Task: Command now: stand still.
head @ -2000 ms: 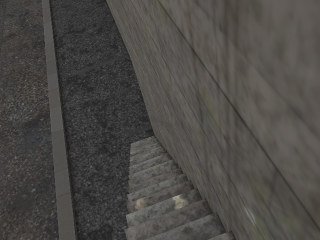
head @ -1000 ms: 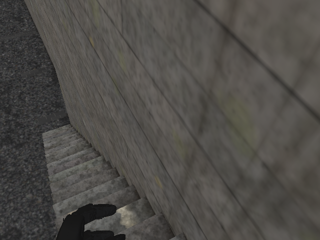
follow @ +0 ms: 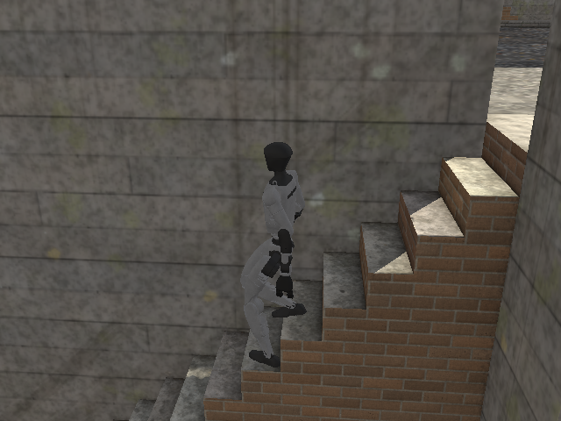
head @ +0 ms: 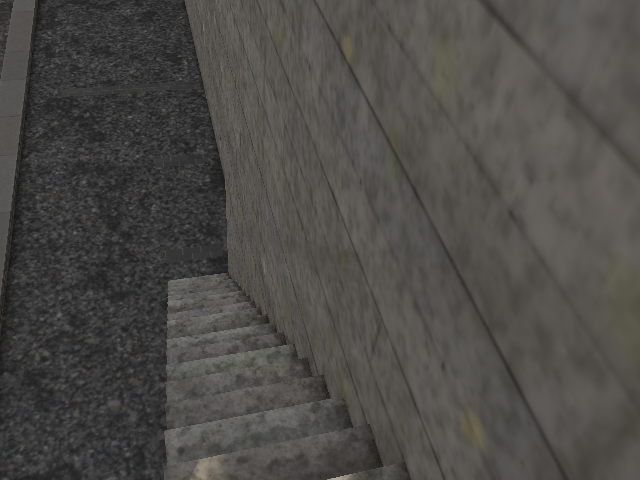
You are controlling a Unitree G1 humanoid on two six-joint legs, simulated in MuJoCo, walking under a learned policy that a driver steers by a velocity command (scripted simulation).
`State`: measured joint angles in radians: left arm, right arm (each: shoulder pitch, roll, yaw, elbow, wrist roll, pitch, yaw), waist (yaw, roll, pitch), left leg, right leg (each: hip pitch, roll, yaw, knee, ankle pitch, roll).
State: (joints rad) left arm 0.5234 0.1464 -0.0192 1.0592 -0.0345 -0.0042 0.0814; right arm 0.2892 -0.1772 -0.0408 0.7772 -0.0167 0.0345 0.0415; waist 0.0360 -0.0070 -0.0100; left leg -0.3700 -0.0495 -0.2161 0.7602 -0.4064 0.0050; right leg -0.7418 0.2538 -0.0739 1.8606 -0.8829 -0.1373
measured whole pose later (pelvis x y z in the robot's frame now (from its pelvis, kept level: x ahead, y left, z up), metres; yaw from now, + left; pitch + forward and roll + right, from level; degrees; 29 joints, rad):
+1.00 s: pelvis +0.04 -0.05 +0.04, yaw +0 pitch +1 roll -1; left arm 0.27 0.17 -0.05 0.80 0.01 0.04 0.06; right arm 0.33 -0.23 -0.03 0.73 -0.01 0.02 0.01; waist -0.02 0.03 -0.01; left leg -0.16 -0.01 0.00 0.31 -0.06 0.08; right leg -0.66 0.07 -0.12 1.77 -0.75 -0.10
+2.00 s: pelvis +0.30 -0.01 +0.00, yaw +6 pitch +2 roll +0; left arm 0.41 0.27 0.06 1.20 -0.03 -0.10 0.04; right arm 0.24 -0.23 -0.04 0.97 0.06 -0.08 -0.05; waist 0.09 0.02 -0.06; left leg -0.25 -0.14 -0.15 1.05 -0.41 0.02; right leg -0.30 0.06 0.21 0.88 -0.17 -0.11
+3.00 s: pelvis +0.78 +0.07 -0.61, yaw +9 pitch -4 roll +1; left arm 0.59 0.27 0.07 1.06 0.03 -0.16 0.00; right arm 0.13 -0.24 -0.03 0.87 0.04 0.05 -0.05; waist 0.11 0.05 -0.02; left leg -0.23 -0.24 -0.04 1.72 -0.89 0.01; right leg -0.19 -0.09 0.03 0.37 0.13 0.10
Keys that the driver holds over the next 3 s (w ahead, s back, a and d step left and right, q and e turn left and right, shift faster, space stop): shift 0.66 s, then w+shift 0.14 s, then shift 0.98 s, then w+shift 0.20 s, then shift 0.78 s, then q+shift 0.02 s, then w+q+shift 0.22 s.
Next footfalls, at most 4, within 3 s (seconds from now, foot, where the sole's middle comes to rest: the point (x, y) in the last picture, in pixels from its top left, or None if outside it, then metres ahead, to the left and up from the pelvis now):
1.12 right None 0.06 -0.19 -0.55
1.50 right None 0.25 -0.19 -0.73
2.14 left None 0.36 0.17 -0.97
2.28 right None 0.49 -0.09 -0.97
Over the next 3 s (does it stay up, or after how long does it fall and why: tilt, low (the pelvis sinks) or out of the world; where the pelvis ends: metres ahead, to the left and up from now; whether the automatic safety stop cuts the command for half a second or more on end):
stays up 0.78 0.07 -0.61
